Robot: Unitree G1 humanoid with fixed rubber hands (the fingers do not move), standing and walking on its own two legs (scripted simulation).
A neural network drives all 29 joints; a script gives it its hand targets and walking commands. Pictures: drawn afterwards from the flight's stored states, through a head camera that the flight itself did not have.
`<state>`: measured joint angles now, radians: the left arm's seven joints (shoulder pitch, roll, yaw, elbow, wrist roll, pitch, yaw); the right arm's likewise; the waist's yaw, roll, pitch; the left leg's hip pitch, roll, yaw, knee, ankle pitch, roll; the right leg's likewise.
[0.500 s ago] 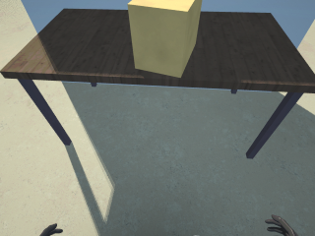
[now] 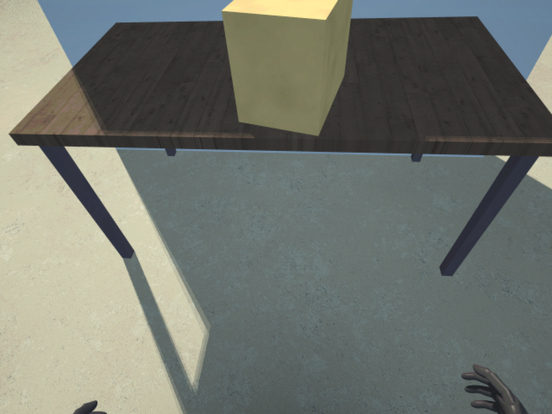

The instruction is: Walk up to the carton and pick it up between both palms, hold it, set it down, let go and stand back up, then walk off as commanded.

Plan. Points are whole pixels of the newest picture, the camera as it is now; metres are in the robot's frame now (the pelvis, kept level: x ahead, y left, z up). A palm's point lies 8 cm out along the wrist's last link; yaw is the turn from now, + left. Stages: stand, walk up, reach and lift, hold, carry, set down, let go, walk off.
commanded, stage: stand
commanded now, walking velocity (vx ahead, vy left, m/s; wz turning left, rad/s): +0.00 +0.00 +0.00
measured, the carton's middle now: (294, 49) +0.92 +0.02 +0.08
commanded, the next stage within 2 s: none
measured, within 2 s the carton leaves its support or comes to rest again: neither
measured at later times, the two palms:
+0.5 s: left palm out of the picture +0.06 +0.33 -0.09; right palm out of the picture +0.14 -0.29 -0.08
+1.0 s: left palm out of the picture +0.06 +0.33 -0.09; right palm out of the picture +0.14 -0.30 -0.08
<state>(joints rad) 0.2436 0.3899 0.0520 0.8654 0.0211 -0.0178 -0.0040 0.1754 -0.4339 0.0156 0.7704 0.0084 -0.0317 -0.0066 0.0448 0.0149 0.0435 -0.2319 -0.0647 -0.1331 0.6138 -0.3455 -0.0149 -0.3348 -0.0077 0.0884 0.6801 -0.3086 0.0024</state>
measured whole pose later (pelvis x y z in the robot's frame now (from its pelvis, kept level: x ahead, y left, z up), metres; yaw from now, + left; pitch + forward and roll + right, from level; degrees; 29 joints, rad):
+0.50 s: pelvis +0.00 +0.01 +0.01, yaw +0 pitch -3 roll +1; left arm 0.20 0.39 0.05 0.96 0.02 -0.02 -0.01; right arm 0.14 -0.43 0.02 0.85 0.01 -0.03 -0.01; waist 0.04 0.02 0.04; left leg -0.20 -0.06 -0.13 0.58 -0.33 -0.01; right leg -0.28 -0.01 0.09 0.60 -0.27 0.01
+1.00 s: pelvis +0.00 +0.01 +0.01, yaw +0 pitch -3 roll +1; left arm 0.20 0.39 0.05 0.99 0.02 -0.02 -0.01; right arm 0.12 -0.43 0.02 0.87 0.01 -0.03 -0.01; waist 0.04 0.01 0.05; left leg -0.16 -0.05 -0.13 0.51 -0.30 -0.01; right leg -0.25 -0.01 0.09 0.55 -0.25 0.01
